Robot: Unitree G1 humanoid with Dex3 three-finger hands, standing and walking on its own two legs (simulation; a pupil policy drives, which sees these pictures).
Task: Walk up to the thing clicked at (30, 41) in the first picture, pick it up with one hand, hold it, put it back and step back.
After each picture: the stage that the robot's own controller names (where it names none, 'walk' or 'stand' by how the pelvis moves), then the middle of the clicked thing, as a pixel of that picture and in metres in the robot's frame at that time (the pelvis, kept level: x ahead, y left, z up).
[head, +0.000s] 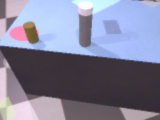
stand; (31, 32) +0.77 +0.33 -0.11
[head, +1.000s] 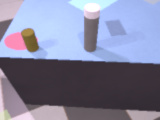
walk; (30, 40) +0.68 +0.28 -0.09
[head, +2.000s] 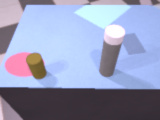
stand; (37, 66) +0.48 +0.24 -0.08
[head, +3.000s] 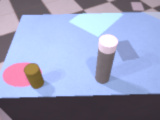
stand; (34, 76) +0.46 +0.24 -0.11
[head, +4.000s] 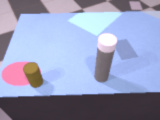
stand; (33, 75) +0.47 +0.24 -0.11
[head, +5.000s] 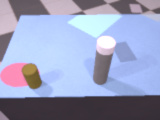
stand; (32, 76) +0.46 +0.25 -0.11
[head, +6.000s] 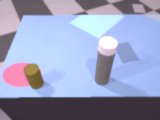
stand; (34, 76) +0.46 +0.25 -0.11
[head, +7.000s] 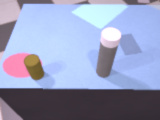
rise first; (34, 67) +0.48 +0.24 -0.11
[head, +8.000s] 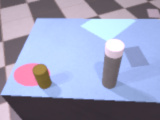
rise first; (42, 76) +0.47 +0.24 -0.11
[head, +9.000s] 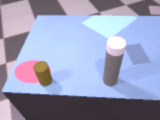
go down; (43, 74) +0.47 +0.24 -0.11
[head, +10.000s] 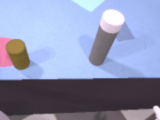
go down; (18, 55) +0.48 +0.22 -0.06
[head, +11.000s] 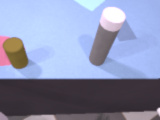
approach; (16, 54) +0.48 +0.23 -0.04
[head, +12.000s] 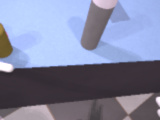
close in; out of the picture +0.49 +0.24 +0.00
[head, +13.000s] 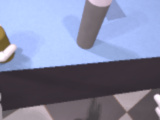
lift; out of the picture +0.47 +0.22 +0.00
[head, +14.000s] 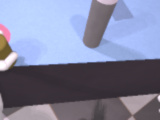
lift; (0, 52) +0.44 +0.23 +0.01
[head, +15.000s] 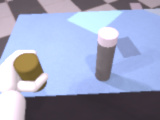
lift; (31, 73) +0.34 +0.16 +0.12
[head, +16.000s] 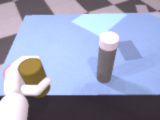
hold; (35, 78) +0.33 +0.17 +0.09
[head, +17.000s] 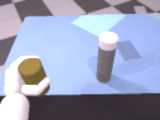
hold; (35, 77) +0.33 +0.17 +0.10
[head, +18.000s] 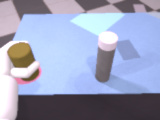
crouch; (24, 62) +0.38 +0.20 +0.11
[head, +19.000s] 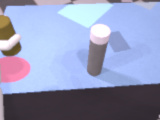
lower; (5, 36) +0.46 +0.23 +0.13
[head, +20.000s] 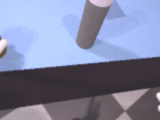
lower; out of the picture +0.49 +0.24 +0.01
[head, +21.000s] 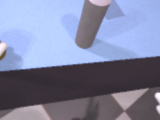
lower; out of the picture +0.48 +0.24 +0.00
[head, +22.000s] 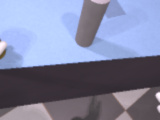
lower; out of the picture +0.48 +0.24 +0.01
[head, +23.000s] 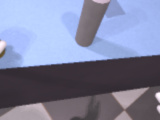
lower; out of the picture +0.48 +0.24 +0.01
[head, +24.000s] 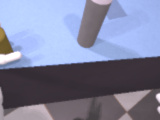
open; out of the picture +0.47 +0.22 +0.00
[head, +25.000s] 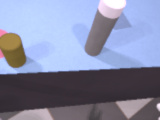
sink last; (13, 51) +0.46 +0.20 -0.02
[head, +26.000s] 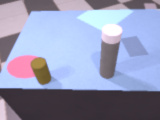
stand; (41, 71) +0.47 +0.22 -0.05
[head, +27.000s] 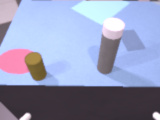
stand; (36, 67) +0.46 +0.22 -0.05
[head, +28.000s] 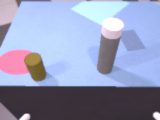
stand; (36, 67) +0.46 +0.22 -0.04
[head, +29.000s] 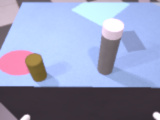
stand; (36, 68) +0.46 +0.22 -0.05
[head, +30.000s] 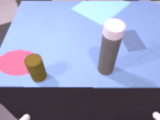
stand; (36, 68) +0.45 +0.21 -0.05
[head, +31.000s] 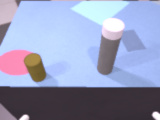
stand; (35, 68) +0.45 +0.22 -0.04
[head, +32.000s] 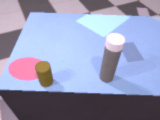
stand; (44, 74) +0.47 +0.20 -0.10
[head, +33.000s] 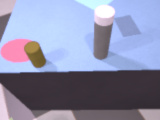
walk; (35, 55) +0.51 +0.24 -0.08
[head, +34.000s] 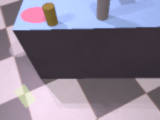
walk; (50, 15) +0.79 +0.22 -0.09
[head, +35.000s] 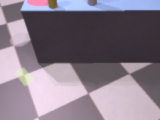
stand; out of the picture +1.10 +0.25 -0.09
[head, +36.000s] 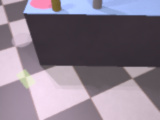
stand; (56, 2) +1.05 +0.21 -0.11
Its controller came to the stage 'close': yes
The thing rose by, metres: 0.22
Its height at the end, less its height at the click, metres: +0.00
